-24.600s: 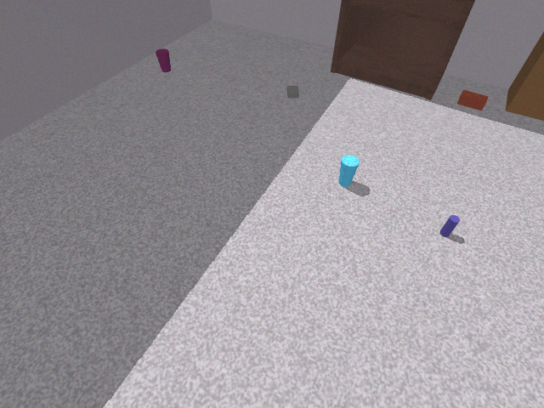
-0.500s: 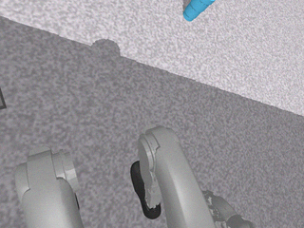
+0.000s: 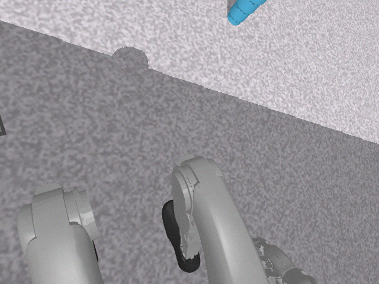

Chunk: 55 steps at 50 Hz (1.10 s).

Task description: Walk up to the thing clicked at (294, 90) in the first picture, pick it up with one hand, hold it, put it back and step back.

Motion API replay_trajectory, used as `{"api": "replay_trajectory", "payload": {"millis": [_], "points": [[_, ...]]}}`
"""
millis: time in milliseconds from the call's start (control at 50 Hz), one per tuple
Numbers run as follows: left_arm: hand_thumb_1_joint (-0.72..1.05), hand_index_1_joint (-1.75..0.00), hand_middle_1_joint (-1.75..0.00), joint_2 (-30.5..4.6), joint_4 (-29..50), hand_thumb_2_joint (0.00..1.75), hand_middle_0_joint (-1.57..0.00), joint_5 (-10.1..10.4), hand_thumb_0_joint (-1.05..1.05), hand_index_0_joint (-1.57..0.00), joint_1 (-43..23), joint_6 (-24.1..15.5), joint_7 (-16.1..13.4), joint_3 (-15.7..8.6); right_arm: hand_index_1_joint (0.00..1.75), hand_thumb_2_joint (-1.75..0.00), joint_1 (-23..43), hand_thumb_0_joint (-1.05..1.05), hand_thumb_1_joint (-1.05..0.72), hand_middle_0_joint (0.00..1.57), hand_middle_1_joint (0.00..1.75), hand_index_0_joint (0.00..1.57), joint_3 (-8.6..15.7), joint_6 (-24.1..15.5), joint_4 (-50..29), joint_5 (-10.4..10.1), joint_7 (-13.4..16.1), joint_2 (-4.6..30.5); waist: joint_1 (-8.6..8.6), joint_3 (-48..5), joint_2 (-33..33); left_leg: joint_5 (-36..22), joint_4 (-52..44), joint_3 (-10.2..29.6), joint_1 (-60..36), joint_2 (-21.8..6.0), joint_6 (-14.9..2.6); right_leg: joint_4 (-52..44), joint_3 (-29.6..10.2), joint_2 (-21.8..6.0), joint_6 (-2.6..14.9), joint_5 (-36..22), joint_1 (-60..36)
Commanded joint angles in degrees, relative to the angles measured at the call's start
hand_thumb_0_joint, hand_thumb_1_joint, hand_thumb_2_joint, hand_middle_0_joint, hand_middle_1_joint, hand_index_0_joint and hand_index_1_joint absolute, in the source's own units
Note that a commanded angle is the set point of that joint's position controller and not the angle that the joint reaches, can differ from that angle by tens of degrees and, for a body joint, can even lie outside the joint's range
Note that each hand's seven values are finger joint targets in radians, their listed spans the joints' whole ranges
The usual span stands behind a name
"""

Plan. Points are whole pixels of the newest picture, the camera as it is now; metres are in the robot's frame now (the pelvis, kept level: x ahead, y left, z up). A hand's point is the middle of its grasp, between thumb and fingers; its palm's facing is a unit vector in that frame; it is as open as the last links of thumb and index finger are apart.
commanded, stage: rise first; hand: left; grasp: from above
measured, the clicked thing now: out of the picture +0.47 +0.36 -0.30
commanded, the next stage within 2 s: none
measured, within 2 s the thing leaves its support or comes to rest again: neither
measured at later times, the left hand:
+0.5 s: hand out of the picture +0.43 +0.39 -0.18, palm faces -0.44 -0.13 -0.89, open 13.7 cm
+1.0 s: hand out of the picture +0.43 +0.39 -0.18, palm faces -0.43 -0.13 -0.89, open 13.7 cm
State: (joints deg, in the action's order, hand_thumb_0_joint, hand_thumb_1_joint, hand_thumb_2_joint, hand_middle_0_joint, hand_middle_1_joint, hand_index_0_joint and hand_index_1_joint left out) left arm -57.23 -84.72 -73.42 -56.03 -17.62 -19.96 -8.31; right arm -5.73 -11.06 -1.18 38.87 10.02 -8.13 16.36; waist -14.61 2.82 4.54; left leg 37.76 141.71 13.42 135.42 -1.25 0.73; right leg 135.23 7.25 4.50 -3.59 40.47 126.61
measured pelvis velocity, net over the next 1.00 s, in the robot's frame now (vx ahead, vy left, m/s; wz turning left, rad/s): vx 0.00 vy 0.00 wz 0.00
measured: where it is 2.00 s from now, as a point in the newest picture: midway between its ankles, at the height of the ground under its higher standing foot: (139, 263)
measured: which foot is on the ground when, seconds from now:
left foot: down 0.00-1.00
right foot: down 0.00-1.00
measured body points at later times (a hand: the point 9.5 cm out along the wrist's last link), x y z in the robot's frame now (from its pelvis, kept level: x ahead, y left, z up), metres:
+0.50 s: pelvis +0.00 +0.00 +0.00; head +0.24 +0.12 +0.36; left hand +0.45 +0.39 -0.13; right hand +0.09 -0.26 -0.08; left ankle +0.07 +0.13 -0.28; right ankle +0.10 -0.13 -0.28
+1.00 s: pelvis +0.00 +0.00 +0.00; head +0.24 +0.12 +0.36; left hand +0.45 +0.39 -0.13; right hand +0.08 -0.26 -0.08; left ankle +0.07 +0.13 -0.28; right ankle +0.10 -0.12 -0.28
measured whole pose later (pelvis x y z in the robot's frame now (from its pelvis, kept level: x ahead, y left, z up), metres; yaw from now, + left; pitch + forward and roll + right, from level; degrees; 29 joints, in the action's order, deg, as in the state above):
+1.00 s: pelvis +0.00 +0.00 +0.00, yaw +0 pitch +30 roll -13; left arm -57.4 -84.4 -73.7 -56.0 -17.8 -20.4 -9.0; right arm -6.2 -11.5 -1.6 38.4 10.1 -8.2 16.4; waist -14.8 2.9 4.7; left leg 37.7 141.7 13.5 135.6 -1.2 0.6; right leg 135.0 7.4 4.5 -3.6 40.2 126.7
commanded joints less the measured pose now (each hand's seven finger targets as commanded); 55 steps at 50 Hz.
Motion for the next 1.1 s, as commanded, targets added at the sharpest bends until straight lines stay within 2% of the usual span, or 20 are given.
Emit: {"api": "replay_trajectory", "payload": {"millis": [0, 20, 60, 100, 140, 260, 300, 380, 400, 460, 540, 580, 660, 720, 820, 880, 920, 980, 1060, 1080], "points": [[-0.49, -0.93, -0.91, -17.4, 7.6, 0.97, -0.16, 1.2, 0.00, -0.14, -13.9, -0.1, -2.1, -2.8, 0.30, -0.90, -10.8, 0.00, -0.89, 0.20, 0.30, 0.20, 5.0, -0.1, -0.3, 0.3, 0.8, 16.1, 0.31, -38.6, -25.5, -10.1, -14.0, -6.6, -33.0, -0.8, -1.68, -12.7, 5.5, 1.0, 4.88, -14.3, -15.9], [-0.48, -0.94, -0.93, -18.7, 9.4, 0.96, -0.16, 1.5, 0.00, -0.15, -15.1, -0.3, -2.2, -3.6, 0.30, -0.89, -10.3, 0.00, -0.89, 0.20, 0.30, 0.20, 4.9, 0.0, -0.4, 0.3, 0.8, 16.2, 0.96, -39.6, -26.1, -10.0, -13.9, -6.8, -32.7, -0.8, -1.76, -12.9, 5.4, 1.1, 4.83, -14.2, -16.0], [-0.49, -0.94, -0.93, -17.5, 9.1, 0.96, -0.15, 1.3, 0.00, -0.14, -15.1, -0.1, -2.1, -2.8, 0.30, -0.89, -10.4, 0.00, -0.89, 0.20, 0.30, 0.20, 5.1, 0.0, -0.4, 0.3, 0.8, 16.1, 0.55, -39.9, -26.3, -10.5, -13.8, -6.7, -33.4, -0.9, -1.76, -12.7, 5.4, 1.1, 4.83, -14.5, -15.5], [-0.50, -0.95, -0.94, -15.2, 6.9, 0.97, -0.14, 1.8, 0.00, -0.13, -14.2, 0.1, -1.9, -1.5, 0.30, -0.90, -10.4, 0.00, -0.89, 0.20, 0.30, 0.20, 5.2, -0.1, -0.1, 0.2, 0.8, 16.0, -0.56, -36.2, -24.3, -8.2, -13.8, -6.7, -31.2, -0.9, -1.87, -13.2, 5.5, 1.2, 4.81, -12.8, -14.0], [-0.50, -0.93, -0.92, -17.6, 8.7, 0.98, -0.14, 1.5, 0.00, -0.13, -15.4, -0.3, -2.3, -2.7, 0.30, -0.89, -10.2, 0.00, -0.89, 0.20, 0.30, 0.20, 5.1, -0.1, -0.2, 0.2, 1.0, 16.5, 0.26, -37.5, -26.2, -8.1, -14.7, -6.3, -32.4, -0.8, -1.43, -12.5, 5.9, 0.9, 5.12, -12.4, -13.9], [-0.48, -0.92, -0.91, -16.1, 7.4, 0.96, -0.16, 1.4, 0.00, -0.15, -14.6, 0.0, -2.0, -1.7, 0.30, -0.89, -10.2, 0.00, -0.89, 0.20, 0.30, 0.20, 5.1, -0.3, -0.4, 0.1, 0.9, 16.1, -0.06, -37.4, -26.6, -9.9, -14.3, -6.1, -34.0, -1.0, -1.50, -12.2, 5.7, 0.9, 5.06, -13.7, -13.5], [-0.48, -0.91, -0.89, -17.5, 7.1, 0.96, -0.17, 1.2, 0.00, -0.15, -14.3, 0.0, -2.1, -2.5, 0.30, -0.89, -10.5, 0.00, -0.89, 0.20, 0.30, 0.20, 5.0, -0.2, -0.4, 0.1, 0.9, 16.3, 0.15, -37.6, -25.8, -9.5, -14.0, -6.4, -32.7, -0.8, -1.60, -12.4, 5.6, 0.9, 5.06, -13.6, -14.3], [-0.47, -0.91, -0.89, -16.9, 8.6, 0.95, -0.17, 1.3, 0.00, -0.16, -15.8, -0.1, -2.1, -2.1, 0.30, -0.89, -10.6, 0.00, -0.89, 0.20, 0.30, 0.20, 5.0, 0.0, -0.5, 0.2, 0.9, 16.1, -0.22, -39.1, -26.4, -9.8, -14.1, -6.4, -33.3, -0.8, -1.64, -12.5, 5.7, 1.1, 4.99, -13.9, -14.7], [-0.48, -0.91, -0.90, -17.3, 9.5, 0.95, -0.17, 1.4, 0.00, -0.16, -15.4, -0.1, -2.2, -2.5, 0.30, -0.89, -10.6, 0.00, -0.89, 0.20, 0.30, 0.20, 5.1, 0.1, -0.4, 0.2, 0.9, 16.3, 0.59, -39.9, -27.0, -10.3, -14.3, -6.5, -33.8, -0.9, -1.60, -12.5, 5.7, 1.1, 4.96, -14.2, -15.2], [-0.48, -0.92, -0.90, -14.4, 6.0, 0.95, -0.16, 1.7, 0.00, -0.15, -14.5, 0.3, -1.9, -1.1, 0.30, -0.89, -10.7, 0.00, -0.89, 0.20, 0.30, 0.20, 5.3, -0.3, -0.1, 0.3, 0.9, 16.3, -1.07, -35.5, -25.2, -8.4, -14.5, -6.0, -32.5, -0.9, -1.46, -12.3, 6.0, 0.9, 5.08, -12.7, -12.7], [-0.47, -0.90, -0.88, -18.3, 8.6, 0.95, -0.19, 1.1, 0.00, -0.17, -15.2, -0.1, -2.2, -3.0, 0.30, -0.90, -10.7, 0.00, -0.89, 0.20, 0.30, 0.20, 5.1, -0.3, -0.5, 0.2, 0.9, 16.2, 0.54, -38.7, -26.8, -9.8, -14.1, -6.4, -33.5, -0.8, -1.50, -12.4, 5.5, 0.9, 5.07, -13.8, -15.0], [-0.47, -0.91, -0.89, -16.9, 9.0, 0.95, -0.17, 1.7, 0.00, -0.16, -16.3, -0.2, -2.2, -2.4, 0.30, -0.89, -10.7, 0.00, -0.89, 0.20, 0.30, 0.20, 5.1, -0.3, -0.4, 0.2, 0.8, 16.3, -0.52, -38.6, -25.5, -10.1, -13.6, -6.4, -32.6, -0.9, -1.64, -12.6, 5.7, 1.0, 4.95, -14.2, -14.8], [-0.47, -0.91, -0.90, -18.2, 8.7, 0.94, -0.17, 1.5, 0.00, -0.16, -15.2, 0.0, -2.4, -3.1, 0.30, -0.89, -10.6, 0.00, -0.89, 0.20, 0.30, 0.20, 5.0, -0.1, -0.4, 0.2, 0.9, 16.3, 0.69, -39.2, -26.8, -10.4, -13.9, -6.7, -32.8, -0.8, -1.65, -12.6, 5.4, 1.0, 4.97, -14.4, -15.0], [-0.48, -0.91, -0.89, -15.4, 6.5, 0.96, -0.17, 1.2, 0.00, -0.16, -14.4, 0.4, -2.0, -1.3, 0.30, -0.89, -10.8, 0.00, -0.89, 0.20, 0.30, 0.20, 4.9, -0.2, -0.1, 0.4, 0.9, 16.0, -0.73, -37.1, -24.7, -9.6, -13.7, -6.6, -31.9, -0.9, -1.86, -13.2, 5.5, 1.1, 4.73, -14.0, -15.0], [-0.47, -0.90, -0.88, -16.0, 6.0, 0.95, -0.18, 1.3, 0.00, -0.16, -14.5, 0.1, -1.8, -1.1, 0.30, -0.89, -10.5, 0.00, -0.89, 0.20, 0.30, 0.20, 4.8, -0.4, -0.6, 0.2, 0.9, 16.2, -0.68, -36.0, -25.3, -7.3, -14.8, -6.0, -31.7, -0.8, -1.51, -12.4, 6.0, 1.0, 5.20, -11.9, -13.6], [-0.45, -0.89, -0.87, -19.4, 10.3, 0.93, -0.19, 1.3, 0.00, -0.18, -17.1, -0.5, -2.6, -3.3, 0.30, -0.89, -10.2, 0.00, -0.89, 0.20, 0.30, 0.20, 4.9, -0.4, -0.9, 0.1, 1.1, 16.6, 0.50, -39.9, -27.0, -8.9, -14.2, -6.4, -33.4, -0.9, -1.43, -12.5, 5.6, 1.0, 5.15, -13.1, -15.0], [-0.46, -0.90, -0.89, -17.6, 8.4, 0.94, -0.18, 0.9, 0.00, -0.16, -14.8, -0.1, -2.5, -2.8, 0.30, -0.89, -10.3, 0.00, -0.89, 0.20, 0.30, 0.20, 4.9, -0.5, -0.7, 0.3, 0.9, 16.1, 0.47, -38.8, -27.0, -10.0, -14.0, -6.6, -33.5, -0.9, -1.55, -12.4, 5.5, 1.0, 5.01, -14.0, -14.9], [-0.47, -0.89, -0.87, -17.7, 9.2, 0.95, -0.18, 1.1, 0.00, -0.16, -15.7, 0.3, -2.7, -3.1, 0.30, -0.89, -10.7, 0.00, -0.89, 0.20, 0.30, 0.20, 5.2, -0.8, -0.4, 0.1, 0.8, 16.4, 0.10, -38.7, -27.8, -10.4, -14.4, -6.2, -34.5, -0.9, -1.37, -12.1, 5.7, 0.9, 5.08, -14.1, -13.7], [-0.48, -0.92, -0.91, -15.3, 7.3, 0.95, -0.16, 1.5, 0.00, -0.15, -15.4, 0.7, -2.0, -1.1, 0.30, -0.89, -11.2, 0.00, -0.89, 0.20, 0.30, 0.20, 5.2, -0.7, -0.2, 0.1, 0.7, 16.2, -1.07, -36.6, -25.8, -9.3, -14.4, -6.1, -32.0, -0.8, -1.50, -12.4, 5.8, 0.9, 5.08, -13.6, -13.5], [-0.49, -0.91, -0.89, -15.4, 7.3, 0.96, -0.17, 1.3, 0.00, -0.15, -14.7, 0.8, -1.6, -0.9, 0.30, -0.89, -11.2, 0.00, -0.89, 0.20, 0.30, 0.20, 5.2, -0.7, -0.1, 0.1, 0.7, 16.1, -0.59, -37.0, -25.5, -9.5, -14.5, -6.1, -32.7, -0.8, -1.58, -12.6, 5.7, 0.9, 5.07, -13.7, -13.9]]}}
